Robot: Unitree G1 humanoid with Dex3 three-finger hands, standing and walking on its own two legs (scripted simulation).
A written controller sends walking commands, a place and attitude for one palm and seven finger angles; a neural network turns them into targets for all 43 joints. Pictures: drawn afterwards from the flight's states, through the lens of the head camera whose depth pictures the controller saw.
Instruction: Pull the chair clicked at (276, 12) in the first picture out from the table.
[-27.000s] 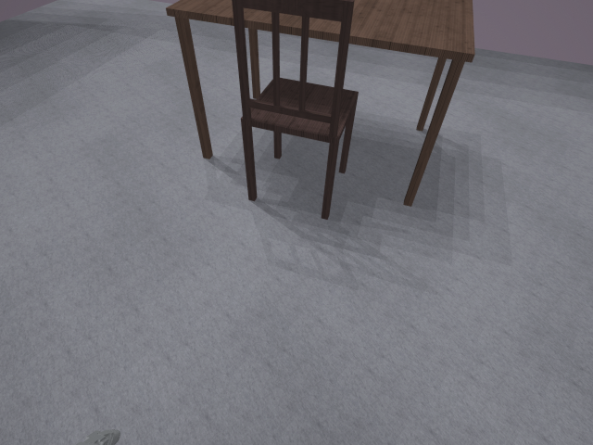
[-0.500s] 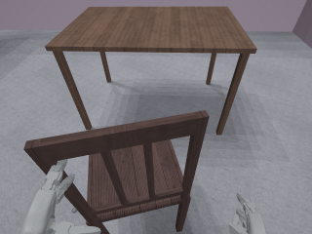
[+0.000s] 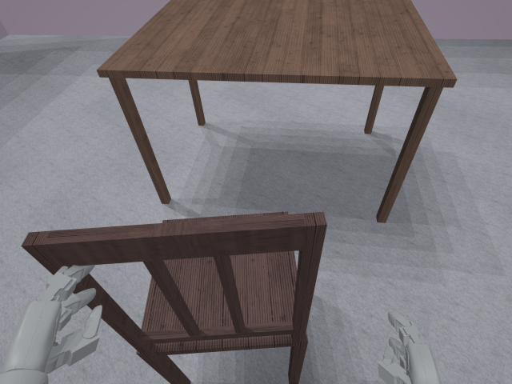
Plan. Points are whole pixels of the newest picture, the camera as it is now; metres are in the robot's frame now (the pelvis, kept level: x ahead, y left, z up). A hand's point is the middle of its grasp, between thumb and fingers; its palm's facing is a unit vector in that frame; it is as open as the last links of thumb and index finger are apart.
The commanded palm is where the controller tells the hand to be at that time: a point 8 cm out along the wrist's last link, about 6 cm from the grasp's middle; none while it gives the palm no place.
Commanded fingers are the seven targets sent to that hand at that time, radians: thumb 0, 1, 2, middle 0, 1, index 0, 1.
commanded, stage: draw the hand back to the body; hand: left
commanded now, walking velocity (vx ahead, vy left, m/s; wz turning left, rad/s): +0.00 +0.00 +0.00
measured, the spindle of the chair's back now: (176, 301) +0.26 +0.19 -0.06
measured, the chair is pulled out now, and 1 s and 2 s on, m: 0.56 0.55 0.55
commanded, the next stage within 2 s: step back with the hand held close in 0.32 s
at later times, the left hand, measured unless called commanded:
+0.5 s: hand (85, 332) +0.15 +0.25 +0.07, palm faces +0.22 -0.83 -0.51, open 6.7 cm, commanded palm +0.14 +0.30 +0.18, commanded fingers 0.00 0.90 0.90 -0.20 -0.30 -0.20 -0.30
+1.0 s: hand out of the picture +0.11 +0.28 +0.22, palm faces +0.52 -0.67 -0.54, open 7.3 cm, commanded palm +0.06 +0.31 +0.18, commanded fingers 0.00 0.90 0.90 -0.20 -0.30 -0.20 -0.30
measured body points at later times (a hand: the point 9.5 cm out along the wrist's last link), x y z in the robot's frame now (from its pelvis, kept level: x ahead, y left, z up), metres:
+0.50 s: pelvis +0.00 +0.00 +0.00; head +0.01 -0.03 +0.45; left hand +0.14 +0.29 +0.10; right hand +0.20 -0.20 -0.09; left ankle -0.06 +0.15 -0.73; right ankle +0.01 -0.11 -0.73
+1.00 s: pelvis -0.09 +0.01 +0.00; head -0.09 +0.00 +0.45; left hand +0.07 +0.32 +0.25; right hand +0.08 -0.22 -0.09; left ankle -0.06 +0.15 -0.73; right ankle +0.01 -0.11 -0.73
